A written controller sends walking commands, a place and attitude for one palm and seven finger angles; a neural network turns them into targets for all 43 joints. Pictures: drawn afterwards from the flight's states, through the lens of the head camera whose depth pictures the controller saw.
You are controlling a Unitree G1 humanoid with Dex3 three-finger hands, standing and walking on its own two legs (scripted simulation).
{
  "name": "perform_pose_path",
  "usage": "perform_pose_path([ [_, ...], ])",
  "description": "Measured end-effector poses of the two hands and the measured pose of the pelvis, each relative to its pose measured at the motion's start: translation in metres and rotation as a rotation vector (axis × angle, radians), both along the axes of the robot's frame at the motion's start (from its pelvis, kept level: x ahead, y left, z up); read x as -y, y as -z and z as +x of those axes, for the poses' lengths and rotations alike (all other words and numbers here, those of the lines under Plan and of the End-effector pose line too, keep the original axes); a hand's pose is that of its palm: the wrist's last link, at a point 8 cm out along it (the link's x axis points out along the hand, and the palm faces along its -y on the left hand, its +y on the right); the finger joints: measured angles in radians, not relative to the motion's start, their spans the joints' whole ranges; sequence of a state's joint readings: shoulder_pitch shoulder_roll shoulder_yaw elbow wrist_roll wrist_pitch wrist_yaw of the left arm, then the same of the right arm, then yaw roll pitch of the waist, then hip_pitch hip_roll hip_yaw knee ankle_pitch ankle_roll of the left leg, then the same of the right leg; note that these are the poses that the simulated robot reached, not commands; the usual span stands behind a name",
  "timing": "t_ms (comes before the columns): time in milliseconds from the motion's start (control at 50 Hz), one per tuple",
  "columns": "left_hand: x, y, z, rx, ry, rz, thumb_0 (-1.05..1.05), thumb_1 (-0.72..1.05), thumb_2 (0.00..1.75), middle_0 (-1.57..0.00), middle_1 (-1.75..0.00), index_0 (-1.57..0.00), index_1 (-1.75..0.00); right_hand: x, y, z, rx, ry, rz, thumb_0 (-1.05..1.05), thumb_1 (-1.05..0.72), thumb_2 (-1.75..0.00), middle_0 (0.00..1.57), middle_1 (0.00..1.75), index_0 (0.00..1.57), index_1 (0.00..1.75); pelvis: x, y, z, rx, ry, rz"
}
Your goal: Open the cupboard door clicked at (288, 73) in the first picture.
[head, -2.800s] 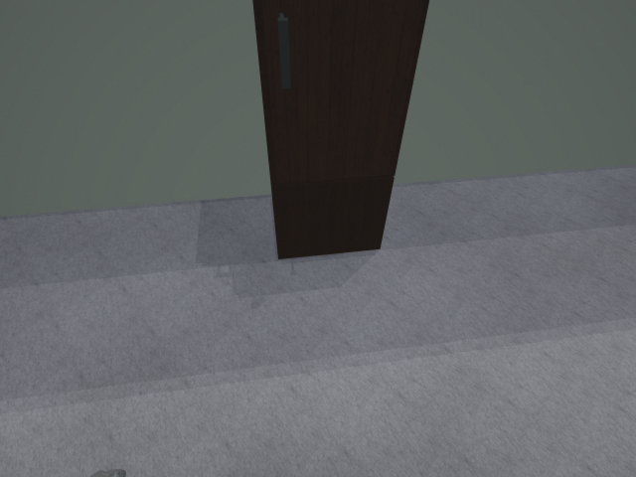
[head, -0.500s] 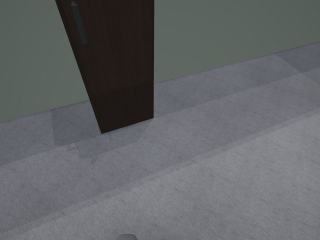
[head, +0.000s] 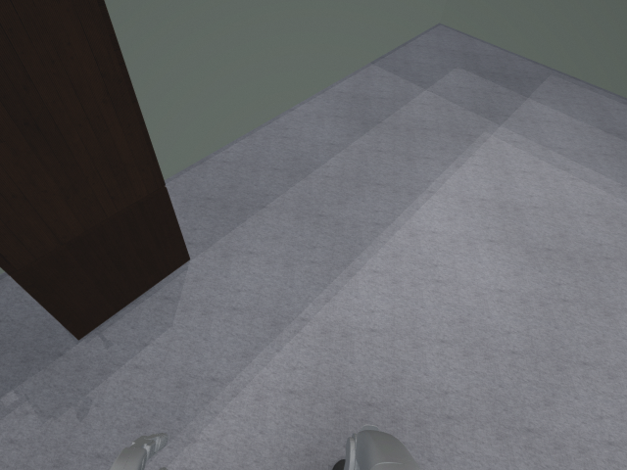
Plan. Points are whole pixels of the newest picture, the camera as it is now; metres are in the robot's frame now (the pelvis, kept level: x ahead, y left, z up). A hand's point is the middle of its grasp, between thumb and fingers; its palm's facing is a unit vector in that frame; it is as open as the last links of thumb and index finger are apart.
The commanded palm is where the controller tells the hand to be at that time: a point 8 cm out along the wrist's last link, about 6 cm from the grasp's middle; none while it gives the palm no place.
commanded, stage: walk to a spot facing it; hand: left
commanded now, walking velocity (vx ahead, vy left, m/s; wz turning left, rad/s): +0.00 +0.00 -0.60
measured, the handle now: out of the picture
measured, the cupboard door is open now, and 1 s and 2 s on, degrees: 0 0 0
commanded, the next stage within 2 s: turn to face it in 1.62 s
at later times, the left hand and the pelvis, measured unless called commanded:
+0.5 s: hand (179, 422) +0.21 +0.20 -0.17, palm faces -0.22 -0.95 -0.21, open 7.4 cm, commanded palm none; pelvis +0.07 +0.03 -0.01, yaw -17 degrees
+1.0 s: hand (232, 379) +0.27 +0.13 -0.16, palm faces -0.58 -0.78 -0.25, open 7.4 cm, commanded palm none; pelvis +0.07 +0.02 -0.01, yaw -37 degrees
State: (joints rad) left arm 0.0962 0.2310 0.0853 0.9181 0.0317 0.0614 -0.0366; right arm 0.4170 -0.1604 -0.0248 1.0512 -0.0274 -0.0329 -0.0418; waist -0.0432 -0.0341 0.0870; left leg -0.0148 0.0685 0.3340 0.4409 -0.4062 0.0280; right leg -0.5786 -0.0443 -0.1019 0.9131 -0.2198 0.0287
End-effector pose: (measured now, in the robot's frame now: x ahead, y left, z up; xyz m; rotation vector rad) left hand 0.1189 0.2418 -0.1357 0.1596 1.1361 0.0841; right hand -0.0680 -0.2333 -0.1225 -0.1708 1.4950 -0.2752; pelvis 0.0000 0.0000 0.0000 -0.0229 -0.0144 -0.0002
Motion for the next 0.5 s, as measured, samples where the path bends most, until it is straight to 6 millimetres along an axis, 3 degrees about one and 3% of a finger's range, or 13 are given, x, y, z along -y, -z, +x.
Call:
perform_pose_path([
  [80, 0.028, 0.005, 0.058, 0.033, 0.102, 0.000, 0.01, 0.91, 0.90, -0.20, -0.30, -0.19, -0.30, -0.006, 0.014, -0.014, -0.079, 0.096, 0.041, 0.00, -0.91, -0.89, 0.20, 0.30, 0.20, 0.30, 0.007, 0.012, 0.024, -0.004, 0.052, 0.006],
  [140, 0.043, 0.011, 0.088, 0.096, 0.137, 0.009, 0.01, 0.91, 0.90, -0.20, -0.30, -0.19, -0.30, -0.004, 0.029, -0.006, -0.101, 0.137, 0.074, 0.01, -0.91, -0.89, 0.20, 0.30, 0.20, 0.30, 0.017, 0.024, 0.041, -0.002, 0.074, 0.018],
  [220, 0.047, 0.007, 0.091, 0.068, 0.152, 0.028, 0.01, 0.90, 0.90, -0.20, -0.30, -0.20, -0.30, 0.007, 0.034, 0.046, 0.012, 0.142, 0.058, 0.01, -0.91, -0.89, 0.20, 0.30, 0.20, 0.30, 0.017, 0.019, 0.049, 0.020, 0.124, 0.009],
  [360, 0.031, -0.003, 0.085, -0.026, 0.195, 0.059, 0.01, 0.90, 0.90, -0.21, -0.30, -0.20, -0.30, 0.016, 0.015, 0.154, 0.326, 0.110, 0.016, 0.00, -0.91, -0.89, 0.20, 0.30, 0.20, 0.30, 0.003, 0.006, 0.061, -0.005, 0.211, 0.030],
  [440, 0.012, -0.002, 0.088, -0.032, 0.201, 0.055, 0.01, 0.90, 0.90, -0.21, -0.30, -0.20, -0.30, 0.011, 0.003, 0.189, 0.417, 0.093, -0.015, 0.00, -0.91, -0.89, 0.20, 0.30, 0.20, 0.30, -0.013, 0.006, 0.067, -0.016, 0.262, 0.033],
  [500, -0.006, 0.005, 0.094, -0.035, 0.201, 0.048, 0.01, 0.90, 0.90, -0.21, -0.30, -0.20, -0.30, 0.003, -0.005, 0.200, 0.454, 0.094, -0.053, 0.00, -0.91, -0.89, 0.20, 0.30, 0.20, 0.30, -0.028, 0.009, 0.073, -0.023, 0.297, 0.023],
])
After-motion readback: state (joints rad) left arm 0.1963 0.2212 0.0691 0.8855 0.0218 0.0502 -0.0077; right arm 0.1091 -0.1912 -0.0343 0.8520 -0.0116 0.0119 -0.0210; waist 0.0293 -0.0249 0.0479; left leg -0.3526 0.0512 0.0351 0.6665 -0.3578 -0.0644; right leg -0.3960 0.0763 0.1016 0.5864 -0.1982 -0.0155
